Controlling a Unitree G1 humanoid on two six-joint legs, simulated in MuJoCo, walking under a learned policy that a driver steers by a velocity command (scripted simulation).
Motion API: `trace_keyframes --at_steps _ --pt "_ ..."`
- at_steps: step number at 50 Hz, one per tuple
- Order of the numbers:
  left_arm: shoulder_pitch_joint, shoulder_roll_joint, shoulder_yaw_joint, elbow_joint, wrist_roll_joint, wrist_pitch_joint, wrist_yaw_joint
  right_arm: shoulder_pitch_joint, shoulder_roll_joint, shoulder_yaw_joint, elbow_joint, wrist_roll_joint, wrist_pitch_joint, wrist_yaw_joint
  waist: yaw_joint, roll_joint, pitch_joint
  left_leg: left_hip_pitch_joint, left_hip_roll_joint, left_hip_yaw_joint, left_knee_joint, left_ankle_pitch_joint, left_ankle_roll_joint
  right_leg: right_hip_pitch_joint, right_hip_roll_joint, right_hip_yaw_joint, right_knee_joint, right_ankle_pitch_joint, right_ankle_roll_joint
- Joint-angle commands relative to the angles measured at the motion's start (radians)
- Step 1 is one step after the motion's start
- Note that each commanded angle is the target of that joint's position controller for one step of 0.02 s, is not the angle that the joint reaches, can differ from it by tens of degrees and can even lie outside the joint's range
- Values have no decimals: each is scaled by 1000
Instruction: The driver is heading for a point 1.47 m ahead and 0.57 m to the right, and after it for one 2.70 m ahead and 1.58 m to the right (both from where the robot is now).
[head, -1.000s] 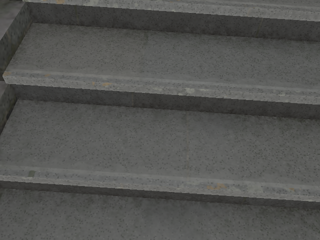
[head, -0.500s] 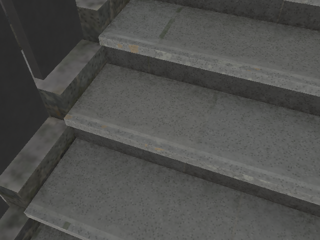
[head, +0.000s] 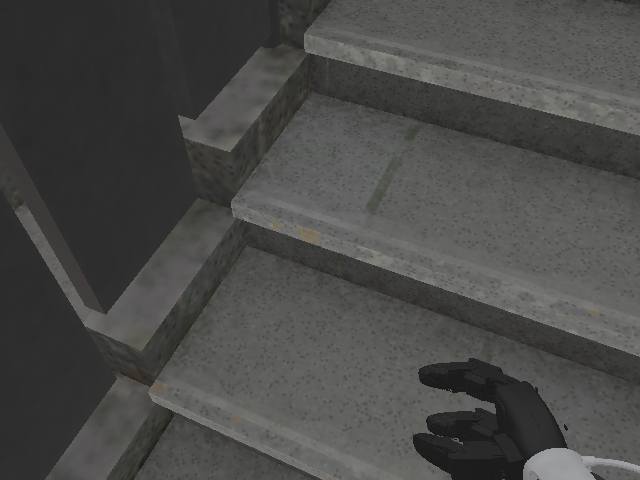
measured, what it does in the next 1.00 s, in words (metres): climbs, turning right: right foot, then left foot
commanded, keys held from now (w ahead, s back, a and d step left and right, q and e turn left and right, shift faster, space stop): e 0.96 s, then w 0.04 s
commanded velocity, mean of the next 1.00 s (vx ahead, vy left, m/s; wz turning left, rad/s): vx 0.04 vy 0.00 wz -0.53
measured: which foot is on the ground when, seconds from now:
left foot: down 0.00-0.46, up 0.48-0.96, down 0.98-1.00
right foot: down 0.00-0.00, up 0.02-0.42, down 0.44-1.00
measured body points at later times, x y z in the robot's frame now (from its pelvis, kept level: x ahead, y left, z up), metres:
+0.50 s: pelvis +0.13 -0.03 +0.13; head +0.13 -0.05 +0.58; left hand +0.34 +0.17 +0.03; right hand +0.28 -0.34 +0.06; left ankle +0.15 +0.11 -0.59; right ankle +0.11 -0.12 -0.60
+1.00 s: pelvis +0.16 +0.01 +0.13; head +0.18 +0.00 +0.58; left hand +0.46 +0.11 +0.04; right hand +0.14 -0.28 +0.02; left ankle +0.18 +0.14 -0.60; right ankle +0.11 -0.12 -0.60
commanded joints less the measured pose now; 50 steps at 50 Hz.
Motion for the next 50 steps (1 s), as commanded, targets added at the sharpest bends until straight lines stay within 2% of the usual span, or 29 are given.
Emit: trace_keyframes --at_steps 1,2,3,4,6,8,10,11,12,13,15,18,21,22,23,24,25,26,28,30,32,34,38,40,43,46,48,49,50 --pt "-43 132 58 -121 -47 10 -14 671 -322 -129 109 -46 -17 -44 -335 300 -558 1121 426 -1059 -778 465 416 -615 185 220 1237 19 -20" --pt "-75 154 86 -138 -62 14 -2 560 -371 -146 143 -34 -75 -49 -242 212 -340 881 389 -924 -807 226 311 -756 139 287 1464 91 -18" --pt "-78 101 71 -132 -50 6 20 401 -318 -140 169 -5 -104 -55 -164 192 -203 713 355 -706 -780 78 240 -792 92 237 1538 78 -17" --pt "-96 48 52 -113 -29 3 42 279 -184 -110 186 24 -121 -41 -112 61 -137 627 326 -553 -750 56 200 -817 64 203 1534 16 -25" --pt "-174 -24 21 -140 -15 38 63 129 49 -55 193 9 -122 -41 -7 -4 -64 491 281 -394 -826 149 140 -769 3 209 1388 -91 -52" --pt "-250 16 24 -171 -24 54 64 133 11 -75 199 9 -135 -68 19 33 -80 521 250 -246 -863 249 118 -791 -10 169 1283 -127 -39" --pt "-351 88 40 -220 -54 41 29 121 -154 -127 167 9 -146 -79 2 42 -84 561 173 -40 -947 268 86 -692 -4 55 987 -147 26" --pt "-329 132 55 -206 -55 34 14 56 -210 -141 124 2 -158 -78 28 97 -71 492 142 48 -994 361 54 -522 10 -5 948 -98 40" --pt "-308 154 61 -201 -66 27 5 -3 -271 -161 109 -30 -155 -76 40 120 -86 453 135 96 -997 482 51 -401 28 -34 995 -39 52" --pt "-328 171 64 -210 -63 22 -3 -18 -297 -172 92 -30 -157 -79 39 91 -69 513 158 99 -990 503 54 -399 19 -8 929 -20 48" --pt "-389 176 55 -243 -46 24 0 12 -308 -182 95 -23 -149 -75 5 73 -43 702 236 72 -965 533 90 -451 -14 44 759 -52 28" --pt "-380 166 44 -260 -50 42 27 73 -303 -208 99 -38 -143 -73 -44 122 9 911 357 -7 -922 620 144 -485 -32 77 552 -86 42" --pt "-399 161 43 -293 -35 49 42 153 -310 -217 106 -21 -117 -74 -70 74 13 1024 366 -1 -853 420 119 -459 32 -11 223 1 18" --pt "-414 188 56 -295 -43 35 58 208 -279 -210 127 -13 -104 -69 -97 63 2 1019 329 3 -804 292 69 -393 87 -38 113 98 -24" --pt "-404 242 80 -282 -31 20 73 256 -193 -186 131 -14 -95 -64 -117 10 -39 981 237 80 -669 132 -20 -271 79 37 4 361 -106" --pt "-384 375 115 -295 -46 8 101 266 -116 -165 58 -6 -99 -73 -174 -225 -118 731 56 179 -455 -159 -145 -52 -118 342 31 865 -337" --pt "-279 406 140 -288 -32 -6 102 148 -180 -166 -7 13 -115 -91 -35 -208 -143 457 -35 47 -317 -364 -211 149 -204 537 -30 761 -424" --pt "-222 394 146 -236 -6 -27 96 36 -186 -163 -37 19 -106 -77 12 -190 -96 318 -26 -62 -102 -360 -204 152 -190 520 -18 735 -370" --pt "-320 321 133 -260 -22 -15 78 114 -259 -194 10 15 -84 -85 -31 -77 -90 258 -2 -209 277 -295 -183 40 -188 427 47 808 -316" --pt "-420 241 99 -305 -39 18 81 123 -252 -195 -21 -11 -92 -105 -109 50 -58 324 12 -229 271 -153 -167 -142 -161 384 4 721 -321" --pt "-423 216 84 -354 -28 40 92 177 -241 -195 -28 -4 -86 -113 -119 14 -100 346 -6 -222 276 -102 -205 -140 -158 395 -3 678 -342" --pt "-400 229 80 -405 -20 40 99 221 -227 -196 -17 -6 -69 -101 -101 -43 -105 340 -42 -200 362 -56 -252 -176 -124 383 20 651 -330" --pt "-325 233 66 -432 -52 18 112 231 -224 -183 -50 -23 -53 -77 -70 -39 -102 297 -21 -176 192 -69 -271 -149 -86 410 43 502 -280" --pt "-290 261 75 -432 -61 3 116 247 -204 -171 -46 -15 -51 -79 -59 -68 -73 329 -15 -161 60 -98 -272 -169 -82 461 42 436 -276" --pt "-406 285 85 -487 -55 -7 121 329 -201 -157 -87 10 -28 -64 -105 -89 -118 496 -8 -161 -52 -104 -269 -233 -80 494 79 644 -266" --pt "-404 275 89 -466 -61 8 130 358 -161 -137 -107 6 -22 -41 -87 -73 -102 584 3 -161 -398 -124 -220 -183 -90 548 83 688 -249" --pt "-440 292 106 -441 -76 41 114 397 -151 -137 -97 37 -48 -19 -112 -51 -62 688 -50 -85 -797 144 -175 -169 -34 532 91 538 -233" --pt "-401 283 107 -429 -68 68 106 426 -160 -144 -74 24 -58 -12 -102 -2 -65 812 -57 -89 -895 192 -143 -216 12 517 99 315 -213" --pt "-329 231 109 -410 -62 84 100 465 -233 -168 -62 -11 -71 -15 -79 65 -89 945 57 -166 -816 317 -35 -345 112 411 248 5 -111"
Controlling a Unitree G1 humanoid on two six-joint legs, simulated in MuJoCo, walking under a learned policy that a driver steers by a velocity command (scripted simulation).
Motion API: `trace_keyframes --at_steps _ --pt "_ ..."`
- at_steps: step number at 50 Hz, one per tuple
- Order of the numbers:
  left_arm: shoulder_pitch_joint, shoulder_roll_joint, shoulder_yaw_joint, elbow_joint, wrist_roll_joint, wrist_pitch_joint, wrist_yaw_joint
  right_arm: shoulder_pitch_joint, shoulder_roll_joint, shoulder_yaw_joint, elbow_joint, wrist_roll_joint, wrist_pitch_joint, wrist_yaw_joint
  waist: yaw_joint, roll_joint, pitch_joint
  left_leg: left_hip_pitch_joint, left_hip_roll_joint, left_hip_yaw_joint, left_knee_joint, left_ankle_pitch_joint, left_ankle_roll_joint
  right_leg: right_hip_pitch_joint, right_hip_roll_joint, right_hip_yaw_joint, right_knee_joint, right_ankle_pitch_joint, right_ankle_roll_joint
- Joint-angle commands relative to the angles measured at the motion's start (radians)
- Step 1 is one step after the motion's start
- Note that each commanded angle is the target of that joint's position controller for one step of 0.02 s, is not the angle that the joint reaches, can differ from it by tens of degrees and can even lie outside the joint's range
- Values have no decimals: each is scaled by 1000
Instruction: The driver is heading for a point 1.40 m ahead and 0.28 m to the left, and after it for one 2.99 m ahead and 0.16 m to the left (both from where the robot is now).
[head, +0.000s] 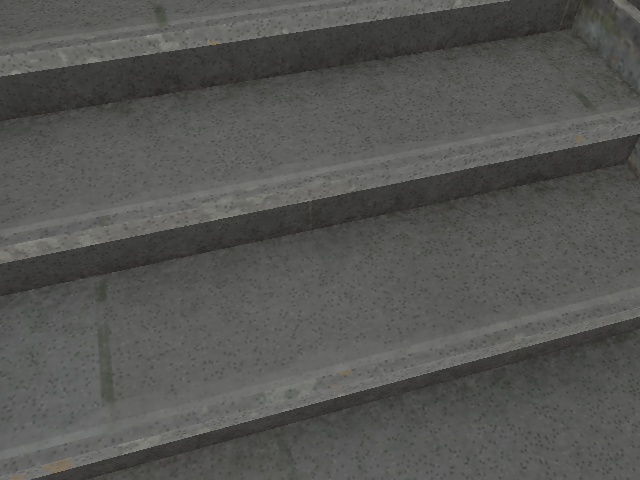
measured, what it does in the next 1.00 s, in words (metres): climbs: right foot 0.15 m higher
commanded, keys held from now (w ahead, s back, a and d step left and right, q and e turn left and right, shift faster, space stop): w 0.54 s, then w+q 0.46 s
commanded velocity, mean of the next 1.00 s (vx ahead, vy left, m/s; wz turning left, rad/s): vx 0.40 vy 0.00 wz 0.04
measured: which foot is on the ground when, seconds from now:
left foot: down 0.00-0.56, up 0.58-1.00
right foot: down 0.00-0.00, up 0.02-0.52, down 0.54-1.00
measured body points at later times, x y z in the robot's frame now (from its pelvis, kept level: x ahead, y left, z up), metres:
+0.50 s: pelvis +0.14 -0.02 +0.01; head +0.17 -0.02 +0.46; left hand +0.43 +0.07 -0.06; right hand -0.04 -0.12 -0.12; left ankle -0.06 +0.12 -0.72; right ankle +0.32 -0.15 -0.53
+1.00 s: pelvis +0.44 -0.09 +0.15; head +0.44 -0.09 +0.60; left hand +0.32 +0.08 +0.00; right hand +0.67 -0.25 +0.06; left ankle +0.54 +0.05 -0.29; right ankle +0.31 -0.15 -0.57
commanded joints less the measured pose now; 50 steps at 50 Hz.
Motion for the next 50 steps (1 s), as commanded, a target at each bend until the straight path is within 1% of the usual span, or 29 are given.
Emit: trace_keyframes --at_steps 1,2,4,5,6,8,13,17,19,21,22,24,25,27,28,29,30,31,32,34,36,37,39,40,41,45,47,49,50 --pt "105 25 29 -72 18 28 -18 145 -256 -74 -25 -36 -43 9 38 285 -107 406 347 -409 -184 528 403 -339 69 -55 300 -282 0" --pt "63 74 35 -51 35 11 -17 158 -252 -88 -41 -83 -37 -3 -47 205 -89 420 485 -625 -260 330 491 -527 42 -61 637 -340 39" --pt "-28 59 29 -16 24 -7 9 88 -55 -7 19 -67 -46 30 -2 156 81 203 338 -528 -313 -262 335 -742 0 -18 1056 -14 -32" --pt "-12 51 24 10 31 -10 15 68 9 19 34 -58 -40 41 6 172 78 177 278 -439 -309 -221 311 -777 16 -27 1188 89 -61" --pt "-25 48 24 11 44 -14 4 68 42 41 47 -49 -32 45 12 54 79 187 255 -359 -322 -137 283 -772 7 -31 1111 165 -67" --pt "-53 12 10 36 35 -13 -21 183 15 41 115 -30 -29 43 -20 88 61 250 238 -296 -337 -58 300 -802 -9 -95 1142 154 -67" --pt "-218 -87 -64 28 32 -21 -29 528 64 73 358 -109 -18 49 -110 137 90 519 296 -281 -339 122 346 -1292 -58 -128 1479 71 -197" --pt "-268 -120 -112 -2 20 14 -41 428 143 105 434 -156 -33 55 -26 75 151 337 285 -184 -462 77 325 -1312 -166 -199 1406 81 -293" --pt "-379 -78 -113 -53 23 47 -49 428 133 118 463 -154 -46 59 -25 25 123 193 274 -120 -545 55 283 -1138 -238 -294 1137 220 -291" --pt "-557 -120 -141 -113 50 107 -79 424 98 123 459 -107 -47 90 -48 90 92 -134 267 -36 -692 138 301 -690 -229 -364 1037 117 -240" --pt "-510 -127 -139 -89 70 127 -96 391 67 122 439 -65 -56 85 -11 135 97 -140 257 20 -680 252 311 -557 -201 -440 986 73 -211" --pt "-492 -70 -113 -79 59 132 -112 460 -9 114 450 -15 -93 95 0 176 64 98 259 46 -537 895 317 -507 -106 -526 796 -100 -168" --pt "-485 -84 -119 -82 52 115 -112 525 -66 91 472 -30 -94 101 -18 231 45 242 295 33 -490 1143 314 -459 -73 -513 685 -180 -162" --pt "-271 -84 -112 -31 45 85 -113 466 -165 31 464 -52 -94 91 87 282 -96 424 315 71 -296 1600 227 -226 -58 -436 553 -146 -203" --pt "95 -63 -65 92 19 42 -37 463 -120 0 439 44 -101 -4 182 166 -197 193 262 74 65 1624 172 173 -117 -276 592 -242 -235" --pt "265 48 -13 137 14 37 -12 449 -106 2 382 88 -117 -22 250 13 -354 -59 151 50 392 1242 112 450 -290 72 382 -310 -243" --pt "389 74 -39 203 85 55 -49 425 71 40 414 -80 -85 88 260 -224 -421 -331 -46 -251 728 256 138 540 -352 506 -76 -202 -327" --pt "444 156 -1 262 80 18 -49 316 48 -5 392 -44 -86 126 225 -216 -150 -530 -65 -377 1094 312 149 345 -372 565 -141 -349 -221" --pt "327 150 2 260 51 -2 -52 256 35 -19 381 -26 -99 115 173 -146 -16 -564 -51 -362 1285 359 154 99 -380 468 -136 -375 -230" --pt "69 -11 -28 255 31 -10 -66 189 81 13 331 -29 -106 90 43 11 -45 -661 -38 -302 1511 329 209 -6 -418 303 -97 -129 -290" --pt "-19 -139 -72 293 74 -9 -81 166 94 31 308 -10 -77 68 -87 98 -36 -712 22 -289 1444 451 266 -91 -415 111 -156 45 -146" --pt "-36 -123 -62 303 79 -10 -77 133 101 31 299 10 -60 74 -113 90 3 -712 49 -258 1413 437 273 -129 -374 -37 -196 75 -96" --pt "-61 -107 -58 281 69 -38 -52 106 68 23 290 2 -63 93 -150 5 23 -638 67 -185 1348 389 265 -185 -315 -240 -252 188 -62" --pt "10 -75 -47 308 88 -40 -44 77 61 29 288 12 -65 109 -119 -62 11 -705 39 -131 1555 292 267 -122 -309 -278 -251 281 -90" --pt "89 -86 -55 338 102 -34 -39 20 51 33 270 17 -69 114 -86 -26 3 -804 16 -140 1629 260 293 -44 -317 -293 -254 275 -99" --pt "440 -70 -83 499 157 -18 -41 -219 46 60 141 20 -65 64 21 -47 18 -1240 -34 -166 1681 147 382 440 -321 -323 -208 389 -68" --pt "479 -66 -93 513 181 -16 -54 -305 36 67 86 31 -55 54 24 -27 37 -1246 -4 -108 1471 245 372 478 -302 -382 -267 363 -51" --pt "525 -57 -96 505 176 -11 -62 -446 16 65 31 37 -32 50 71 -59 53 -1155 10 19 1245 287 321 420 -307 -409 -365 409 -70" --pt "407 -35 -97 456 150 -5 -75 -509 29 70 -1 38 -10 53 46 -64 68 -943 41 104 1030 191 281 266 -336 -464 -461 556 -77"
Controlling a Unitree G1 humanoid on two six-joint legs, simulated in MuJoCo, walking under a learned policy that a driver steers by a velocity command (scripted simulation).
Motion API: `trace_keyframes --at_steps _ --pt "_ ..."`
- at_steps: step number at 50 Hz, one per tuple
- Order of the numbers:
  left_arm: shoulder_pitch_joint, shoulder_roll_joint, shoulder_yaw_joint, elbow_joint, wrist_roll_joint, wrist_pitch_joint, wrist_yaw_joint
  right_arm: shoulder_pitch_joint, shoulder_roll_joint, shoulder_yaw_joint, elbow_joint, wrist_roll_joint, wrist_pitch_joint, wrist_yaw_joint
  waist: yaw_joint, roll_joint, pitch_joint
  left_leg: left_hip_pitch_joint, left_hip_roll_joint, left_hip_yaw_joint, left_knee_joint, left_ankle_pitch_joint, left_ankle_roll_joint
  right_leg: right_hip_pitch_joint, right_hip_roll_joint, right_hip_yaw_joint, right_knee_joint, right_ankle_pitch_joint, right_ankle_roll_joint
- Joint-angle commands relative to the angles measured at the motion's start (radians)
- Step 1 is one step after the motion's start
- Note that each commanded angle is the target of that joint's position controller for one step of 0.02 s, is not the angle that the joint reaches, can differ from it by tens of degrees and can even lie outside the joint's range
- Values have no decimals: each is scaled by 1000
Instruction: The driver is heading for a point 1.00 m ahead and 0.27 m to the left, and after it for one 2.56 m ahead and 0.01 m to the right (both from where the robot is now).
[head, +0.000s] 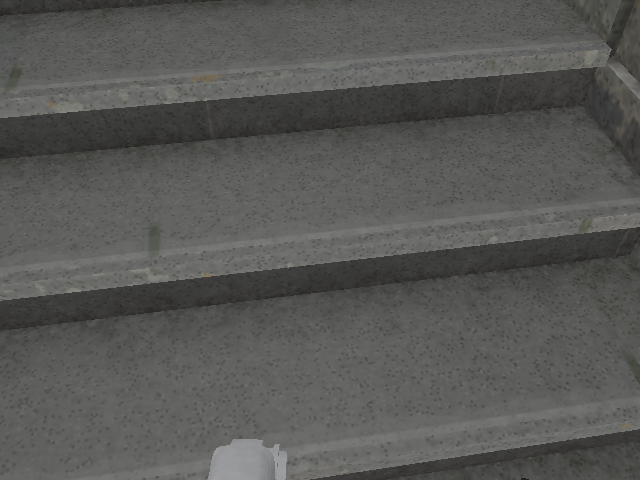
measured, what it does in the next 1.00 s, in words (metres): climbs, turning left: left foot 0.15 m higher, then right foot 0.15 m higher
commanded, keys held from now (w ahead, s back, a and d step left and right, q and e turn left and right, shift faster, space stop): w+q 1.00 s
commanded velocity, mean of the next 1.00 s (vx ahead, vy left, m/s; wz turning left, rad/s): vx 0.50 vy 0.00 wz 0.58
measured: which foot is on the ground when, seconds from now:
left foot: up 0.00-0.08, down 0.10-0.58, up 0.60-1.00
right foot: down 0.00-0.14, up 0.16-0.54, down 0.56-1.00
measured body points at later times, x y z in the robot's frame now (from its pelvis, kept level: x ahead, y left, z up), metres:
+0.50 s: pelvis +0.32 -0.01 +0.15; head +0.30 -0.02 +0.60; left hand +0.53 +0.21 +0.10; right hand +0.24 -0.20 -0.01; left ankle +0.18 +0.09 -0.58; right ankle +0.52 -0.11 -0.37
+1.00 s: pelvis +0.57 +0.00 +0.31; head +0.56 +0.00 +0.76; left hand +0.39 +0.10 +0.16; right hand +0.84 -0.05 +0.20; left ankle +0.57 +0.19 -0.16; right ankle +0.55 -0.11 -0.42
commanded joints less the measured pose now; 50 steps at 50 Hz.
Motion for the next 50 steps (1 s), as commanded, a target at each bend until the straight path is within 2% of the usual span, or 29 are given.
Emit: trace_keyframes --at_steps 1,3,5,6,7,8,9,10,11,13,14,17,20,22,23,24,25,26,28,29,30,31,32,33,34,36,39,44,50 --pt "7 145 8 -50 -37 0 -27 -336 -33 2 -194 -2 37 0 -15 -98 69 371 4 219 -430 -135 -47 -263 -234 54 -287 1037 -75" --pt "-19 300 31 -87 -88 -59 -26 -133 -67 -27 -141 -4 56 12 -122 -166 53 620 -100 246 -497 -204 -130 -198 -303 24 -156 1747 -97" --pt "-75 390 71 -90 -112 -74 -39 105 -150 -69 -72 -7 35 -1 -197 -133 70 720 -183 262 -878 -239 -114 -12 -344 27 111 1995 -73" --pt "-15 325 60 -75 -39 -74 -58 342 -204 -97 11 4 32 -27 -214 -79 -118 1190 -147 40 -780 36 -9 -318 -329 77 386 1983 -21" --pt "-39 274 51 -86 -12 -65 -82 597 -244 -114 98 -27 35 -47 -270 55 -263 1530 -48 -313 -1055 105 93 -608 -201 148 731 1187 20" --pt "-157 227 64 -122 -94 -39 -105 693 -238 -106 125 -89 51 -35 -284 161 -238 1464 109 -752 -1418 -145 178 -782 57 309 1196 310 -2" --pt "-183 133 44 -135 -125 -38 -94 619 -228 -118 151 -98 27 -53 -245 81 -70 1297 123 -779 -1453 -478 118 -956 26 471 1381 399 -65" --pt "-204 114 43 -141 -94 -43 -64 493 -167 -99 154 -81 13 -51 -169 92 37 1093 109 -734 -1439 -529 122 -985 18 487 1466 444 -92" --pt "-251 92 40 -185 -64 -36 -34 365 -83 -74 159 -74 0 -46 -81 23 48 992 88 -677 -1479 -496 123 -995 30 504 1488 417 -117" --pt "-301 67 21 -256 -70 -10 -14 211 -2 -38 174 -47 -5 -31 31 -3 22 873 56 -527 -1507 -307 86 -1061 24 483 1650 356 -159" --pt "-299 92 22 -271 -71 6 -10 221 8 -26 200 -59 -15 -22 57 -36 16 876 36 -441 -1494 -205 63 -1114 11 442 1636 364 -155" --pt "-354 138 30 -297 -103 3 10 229 -41 -24 181 -89 -65 -31 53 7 36 728 -34 -226 -1542 -101 -12 -1008 -43 316 1465 294 -104" --pt "-540 95 -3 -390 -107 -10 46 534 -33 -14 295 -120 -71 -62 -62 92 41 983 51 -383 -1537 -133 -10 -1272 -44 361 1655 -3 -82" --pt "-786 122 -15 -517 -93 -2 58 654 -61 -16 344 -125 -77 -51 -110 7 42 1195 105 -457 -1515 -133 -52 -1422 -88 369 1367 -61 -93" --pt "-847 109 -23 -554 -89 5 61 635 -69 -23 322 -113 -78 -42 -112 15 43 1159 105 -455 -1552 -154 -53 -1345 -112 341 1193 -11 -96" --pt "-913 77 -40 -595 -87 29 50 436 -111 -35 227 -68 -63 -7 -46 -5 74 759 104 -391 -1778 -215 -28 -875 -99 208 887 -138 -57" --pt "-912 21 -44 -607 -108 28 30 421 -138 -36 175 -43 -77 5 -42 141 110 515 151 -443 -1861 -109 18 -570 -70 128 1001 -77 2" --pt "-774 26 -43 -575 -129 36 13 364 -197 -52 153 -38 -80 7 21 150 77 589 186 -414 -1805 214 -2 -490 -39 157 1037 118 12" --pt "-467 236 48 -475 -136 26 17 325 -283 -98 101 -2 -95 8 156 84 -100 959 94 -283 -1513 880 -102 -307 71 188 656 118 -7" --pt "-224 305 72 -411 -105 -4 39 450 -118 -76 90 -37 -107 10 132 -150 -365 710 -52 -270 -1080 619 -157 148 -146 648 537 403 -216" --pt "-1 359 77 -368 -90 7 39 495 -37 -59 106 -57 -97 24 178 -347 -507 464 -175 -281 -675 -169 -163 334 -403 1277 154 133 -335" --pt "68 344 76 -310 -87 -3 44 365 -74 -90 134 -49 -71 24 229 -324 -191 259 -137 -340 -245 -48 -154 87 -370 1367 8 -400 -267" --pt "-41 333 82 -275 -122 -20 37 346 -66 -90 160 -48 -66 17 150 -272 21 186 -64 -247 -164 56 -133 -163 -340 1184 7 -637 -219" --pt "-194 262 75 -252 -132 -16 32 375 -43 -86 193 -57 -65 6 63 -181 43 267 -32 -175 -114 93 -114 -307 -339 983 52 -442 -226" --pt "-249 118 42 -244 -135 -2 25 354 -45 -85 192 -68 -58 1 24 -16 -4 327 -6 -170 -115 133 -90 -358 -343 840 94 -258 -208" --pt "-331 -44 13 -217 -139 -3 49 292 -13 -75 173 -54 -30 10 -43 -12 17 355 43 -179 -178 126 -57 -427 -307 659 53 -65 -158" --pt "-369 -35 18 -190 -91 -24 69 191 -28 -53 128 -28 -29 32 -73 10 33 290 47 -155 -164 136 -32 -438 -262 422 -53 68 -124" --pt "-200 66 21 -162 -43 -50 40 99 -120 -58 107 -39 -18 56 -12 -8 52 142 54 -162 -220 185 -59 -162 -293 208 -185 351 -162" --pt "138 14 -14 4 3 -28 17 -128 -19 -16 9 -24 -7 11 103 -29 133 -324 49 -112 6 -36 27 262 -341 163 -195 351 -189"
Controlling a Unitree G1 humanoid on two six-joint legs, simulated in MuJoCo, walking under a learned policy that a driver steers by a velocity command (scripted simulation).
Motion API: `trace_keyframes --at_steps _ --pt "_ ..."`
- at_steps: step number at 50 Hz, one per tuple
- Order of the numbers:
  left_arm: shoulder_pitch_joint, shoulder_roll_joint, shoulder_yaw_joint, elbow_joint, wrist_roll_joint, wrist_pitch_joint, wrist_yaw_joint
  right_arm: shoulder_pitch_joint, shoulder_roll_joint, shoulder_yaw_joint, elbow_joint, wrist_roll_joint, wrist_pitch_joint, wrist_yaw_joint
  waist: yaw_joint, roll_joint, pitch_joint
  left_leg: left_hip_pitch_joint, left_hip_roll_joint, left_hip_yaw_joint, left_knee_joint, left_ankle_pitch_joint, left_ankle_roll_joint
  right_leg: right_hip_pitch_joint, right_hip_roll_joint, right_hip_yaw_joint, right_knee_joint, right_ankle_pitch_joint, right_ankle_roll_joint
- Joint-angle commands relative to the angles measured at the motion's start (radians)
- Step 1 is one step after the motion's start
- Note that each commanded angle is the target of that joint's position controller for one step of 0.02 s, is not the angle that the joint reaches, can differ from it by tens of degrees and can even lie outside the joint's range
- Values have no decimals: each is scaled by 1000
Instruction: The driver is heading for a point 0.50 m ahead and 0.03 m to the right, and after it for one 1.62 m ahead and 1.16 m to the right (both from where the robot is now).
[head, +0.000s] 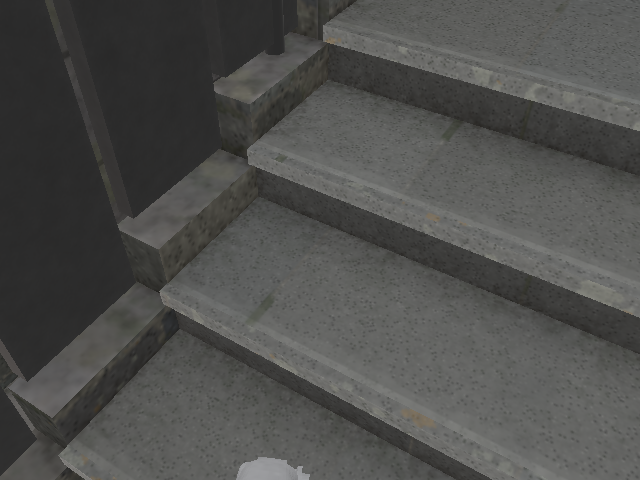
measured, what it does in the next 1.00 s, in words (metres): climbs: left foot 0.15 m higher, then right foot 0.15 m higher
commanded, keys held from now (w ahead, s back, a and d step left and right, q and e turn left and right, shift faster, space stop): w+q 0.22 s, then w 0.06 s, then w+e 0.14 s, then e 0.58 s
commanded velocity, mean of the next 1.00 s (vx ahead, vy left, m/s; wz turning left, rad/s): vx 0.29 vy -0.05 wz -0.03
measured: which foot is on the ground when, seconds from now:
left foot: up 0.00-0.24, down 0.26-0.92, up 0.94-1.00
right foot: down 0.00-0.28, up 0.30-0.88, down 0.90-1.00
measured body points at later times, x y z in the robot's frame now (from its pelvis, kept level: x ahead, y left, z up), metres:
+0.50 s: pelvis +0.31 +0.08 +0.11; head +0.32 +0.07 +0.56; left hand +0.37 +0.36 -0.01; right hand +0.41 -0.16 -0.04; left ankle +0.35 +0.16 -0.58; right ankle +0.29 -0.06 -0.39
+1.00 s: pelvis +0.55 +0.00 +0.20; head +0.57 +0.01 +0.65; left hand +0.73 +0.22 +0.10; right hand +0.63 -0.27 +0.09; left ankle +0.39 +0.16 -0.43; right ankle +0.64 -0.09 -0.43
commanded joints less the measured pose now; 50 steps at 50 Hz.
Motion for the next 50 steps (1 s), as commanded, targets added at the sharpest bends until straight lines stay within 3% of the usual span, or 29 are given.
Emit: trace_keyframes --at_steps 1,8,10,13,14,15,16,17,18,20,22,23,24,26,28,29,30,33,36,37,38,39,41,43,45,46,47,48,50 --pt "140 7 -20 45 24 2 -12 -210 27 22 -125 10 -5 -25 14 -52 145 -407 40 1 21 -25 50 297 -292 211 -196 272 -198" --pt "225 6 -32 103 13 -10 -53 -441 26 28 -241 7 88 -24 -26 -79 174 -225 135 180 -380 45 24 287 -288 57 -317 533 -176" --pt "147 88 -9 68 -47 -12 -75 -507 27 36 -272 8 113 -5 -83 -139 184 182 60 308 -466 -246 -9 49 -301 -9 -361 962 -168" --pt "142 253 50 8 -89 -45 -48 -225 -18 6 -197 40 82 -18 -215 -264 132 514 -100 342 -715 -248 -51 205 -379 25 -125 1909 -76" --pt "188 300 72 14 -63 -60 -58 -50 -45 3 -155 54 71 -32 -229 -287 -52 909 -91 247 -612 -18 4 49 -341 82 1 2053 2" --pt "158 361 100 6 -38 -72 -70 167 -82 -12 -99 67 57 -37 -286 -261 -103 1268 -89 105 -710 -77 20 -247 -248 113 240 1783 21" --pt "48 293 86 -39 -1 -59 -98 400 -166 -58 1 20 49 -58 -357 -104 -111 1569 -34 -115 -997 -73 41 -569 -116 162 558 989 -8" --pt "14 299 148 -95 -268 -28 -8 297 -240 -101 -28 -13 25 -89 -292 40 -115 1406 289 -645 -1347 457 20 -548 98 155 1098 73 66" --pt "46 211 135 -111 -232 8 16 243 -252 -96 -25 17 9 -109 -188 -141 -196 1259 291 -548 -1314 668 29 -449 31 367 1349 68 49" --pt "-75 39 93 -224 -204 38 58 170 -147 -70 25 -9 -5 -116 -97 -37 -26 956 224 -397 -1312 157 -1 -541 -11 425 1497 163 -1" --pt "-132 0 67 -313 -168 48 80 98 -17 -40 34 -38 -23 -119 -33 21 84 767 218 -280 -1378 -170 -48 -633 -20 484 1577 189 -53" --pt "-121 -18 34 -211 -116 23 -43 109 -6 -21 32 -33 -43 -90 -65 92 21 737 213 -148 -1442 -231 -25 -748 -38 548 1639 167 -166" --pt "-117 7 36 -225 -115 21 -89 102 -12 -31 46 -14 -36 -73 -45 59 108 665 252 -135 -1528 -133 17 -761 -28 517 1641 -24 -165" --pt "-205 52 38 -267 -121 -8 -67 -66 31 -18 -3 -36 -47 -74 29 -81 80 581 186 51 -1633 45 -28 -676 -17 483 1469 27 -174" --pt "-212 116 57 -259 -145 -5 -58 -44 -37 -27 -10 -36 -65 -74 25 -10 14 696 216 114 -1619 362 19 -679 22 475 1635 49 -132" --pt "-219 145 94 -286 -161 45 84 202 -114 -42 58 -13 -115 -93 -30 -163 189 858 285 80 -1621 470 -61 -862 45 423 1513 66 -21" --pt "-256 143 93 -301 -124 82 134 316 -115 -39 101 16 -133 -101 -67 -124 198 1017 285 82 -1600 508 -85 -1009 53 389 1558 7 -6" --pt "-366 82 94 -406 -117 123 112 412 -121 -40 127 0 -108 -138 -84 69 115 1298 249 177 -1574 485 -115 -1166 53 348 1598 -40 -19" --pt "-505 70 89 -512 -120 148 88 455 -121 -44 97 -15 -76 -168 -103 112 142 1387 256 209 -1599 438 -120 -1242 16 296 1518 -113 -2" --pt "-538 51 85 -542 -125 158 86 469 -126 -46 88 -27 -64 -180 -108 155 143 1431 274 213 -1599 452 -116 -1279 5 287 1531 -159 1" --pt "-551 59 24 -589 -156 143 32 530 -108 -18 108 -180 -54 -107 -114 146 -70 1520 343 133 -1540 475 -39 -1383 -2 504 1509 -86 -78" --pt "-502 65 33 -570 -145 130 13 512 -136 -37 90 -188 -53 -84 -98 137 -5 1604 390 151 -1555 433 -21 -1479 -18 510 1523 -44 -96" --pt "-528 104 30 -542 -119 141 -22 258 -174 -48 -39 -117 -62 -69 -52 36 59 1291 331 275 -1689 537 -31 -1095 -31 301 1109 -117 -103" --pt "-464 99 35 -523 -142 134 -45 265 -264 -69 -82 -48 -98 -80 -16 171 18 1220 339 350 -1605 1261 -29 -787 72 165 1033 -67 -68" --pt "-370 141 49 -509 -177 101 -37 248 -332 -101 -104 -34 -113 -89 11 170 -3 1271 304 363 -1479 1356 -71 -581 181 138 707 30 -95" --pt "-278 204 81 -488 -174 69 -2 282 -293 -100 -104 -45 -111 -81 5 132 -31 1126 270 372 -1261 1251 -156 -316 209 231 624 348 -181" --pt "-72 286 97 -480 -135 30 38 346 -128 -53 -161 -93 -95 -68 19 -206 -380 674 89 304 -801 43 -295 289 -62 874 439 774 -443" --pt "53 411 128 -458 -51 28 21 177 -250 -92 -212 -3 -56 -31 99 -198 -381 497 -90 -18 -506 -315 -293 206 -191 1329 117 580 -392" --pt "-19 317 113 -368 -111 -13 8 54 -144 -67 -255 11 -41 -78 31 -215 -87 338 -66 -128 -320 -161 -251 -112 -145 1062 127 201 -317"
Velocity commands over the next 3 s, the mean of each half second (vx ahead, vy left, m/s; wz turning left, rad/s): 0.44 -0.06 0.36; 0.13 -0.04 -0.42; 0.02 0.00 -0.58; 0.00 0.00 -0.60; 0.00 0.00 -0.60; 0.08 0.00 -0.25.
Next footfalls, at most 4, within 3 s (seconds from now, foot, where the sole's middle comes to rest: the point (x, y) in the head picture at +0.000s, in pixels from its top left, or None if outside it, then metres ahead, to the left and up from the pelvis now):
0.26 left None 0.39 0.17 -0.62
0.90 right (427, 364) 0.68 -0.10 -0.47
1.54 left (329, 311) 0.78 0.09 -0.47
1.98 right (451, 373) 0.66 -0.14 -0.47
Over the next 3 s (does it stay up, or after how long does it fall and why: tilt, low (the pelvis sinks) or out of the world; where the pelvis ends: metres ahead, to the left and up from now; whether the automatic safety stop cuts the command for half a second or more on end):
stays up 0.76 -0.02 0.31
